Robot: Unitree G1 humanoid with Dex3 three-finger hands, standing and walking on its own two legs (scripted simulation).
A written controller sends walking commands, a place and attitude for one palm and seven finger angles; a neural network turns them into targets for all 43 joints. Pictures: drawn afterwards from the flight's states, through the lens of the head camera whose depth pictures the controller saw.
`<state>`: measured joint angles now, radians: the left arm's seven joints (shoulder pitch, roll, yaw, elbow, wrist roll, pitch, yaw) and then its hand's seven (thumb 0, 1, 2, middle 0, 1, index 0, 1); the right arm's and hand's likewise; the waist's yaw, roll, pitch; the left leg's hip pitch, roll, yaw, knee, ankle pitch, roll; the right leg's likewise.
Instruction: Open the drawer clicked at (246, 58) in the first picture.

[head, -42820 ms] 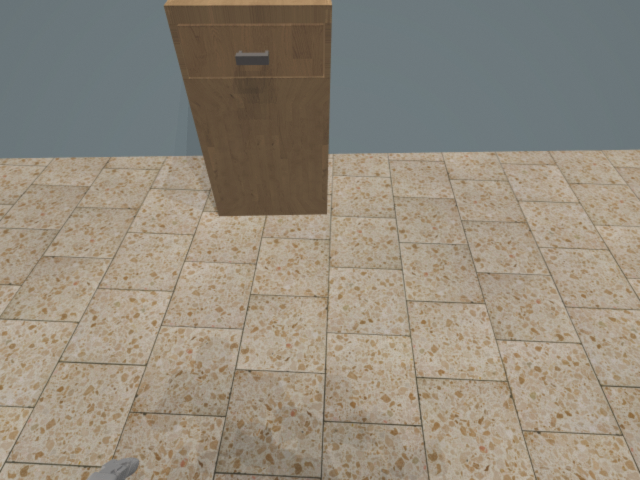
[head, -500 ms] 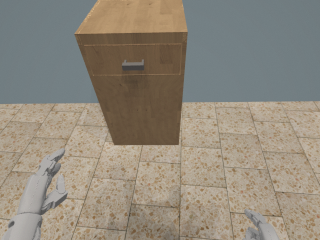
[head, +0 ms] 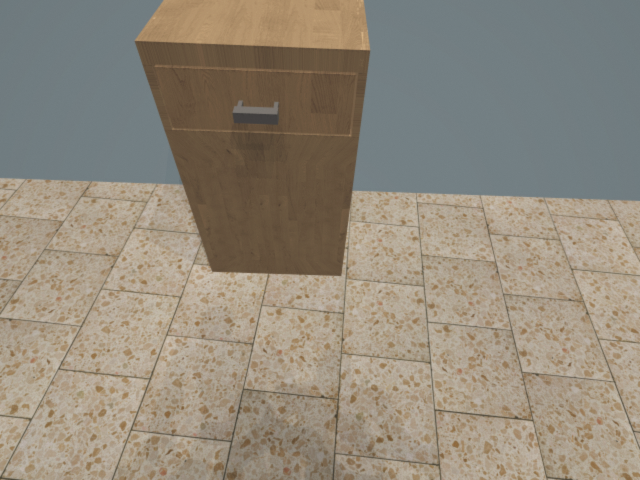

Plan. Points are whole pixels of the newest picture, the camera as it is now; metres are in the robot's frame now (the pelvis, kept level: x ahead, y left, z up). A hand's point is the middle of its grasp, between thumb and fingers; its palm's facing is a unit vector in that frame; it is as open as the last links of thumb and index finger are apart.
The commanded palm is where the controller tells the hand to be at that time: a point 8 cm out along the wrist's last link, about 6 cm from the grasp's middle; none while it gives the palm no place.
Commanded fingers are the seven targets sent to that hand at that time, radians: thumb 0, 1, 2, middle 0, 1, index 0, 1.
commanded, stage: let the arm hang, fingers relaxed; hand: left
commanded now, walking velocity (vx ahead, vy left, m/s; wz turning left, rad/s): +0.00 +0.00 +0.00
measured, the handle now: (257, 110) +0.87 +0.20 -0.04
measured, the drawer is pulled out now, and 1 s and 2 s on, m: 0.00 0.00 0.00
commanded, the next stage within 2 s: look to check the result in 0.50 s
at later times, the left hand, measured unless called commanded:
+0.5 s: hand out of the picture +0.12 +0.22 -0.15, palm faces -0.06 -0.94 -0.33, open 7.4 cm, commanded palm none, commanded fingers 0.00 0.90 0.90 -0.20 -0.30 -0.20 -0.30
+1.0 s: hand out of the picture +0.12 +0.22 -0.15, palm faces -0.05 -0.93 -0.35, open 7.4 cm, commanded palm none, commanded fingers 0.00 0.90 0.90 -0.20 -0.30 -0.20 -0.30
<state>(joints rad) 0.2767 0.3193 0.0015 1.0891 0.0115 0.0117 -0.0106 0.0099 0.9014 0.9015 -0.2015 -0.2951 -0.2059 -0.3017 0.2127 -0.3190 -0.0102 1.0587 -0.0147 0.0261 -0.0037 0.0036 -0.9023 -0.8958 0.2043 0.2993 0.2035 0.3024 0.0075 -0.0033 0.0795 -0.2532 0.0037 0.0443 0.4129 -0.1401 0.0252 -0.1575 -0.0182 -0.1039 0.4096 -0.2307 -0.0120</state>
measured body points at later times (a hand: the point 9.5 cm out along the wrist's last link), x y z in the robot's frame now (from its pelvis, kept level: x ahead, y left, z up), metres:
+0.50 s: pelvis +0.02 -0.01 +0.01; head +0.04 -0.02 +0.46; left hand +0.12 +0.27 -0.12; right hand +0.09 -0.31 -0.14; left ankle +0.05 +0.10 -0.74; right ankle +0.00 -0.11 -0.74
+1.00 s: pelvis +0.04 -0.03 +0.01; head +0.07 -0.04 +0.46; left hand +0.12 +0.27 -0.12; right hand +0.11 -0.32 -0.14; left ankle +0.05 +0.10 -0.74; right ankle +0.00 -0.11 -0.74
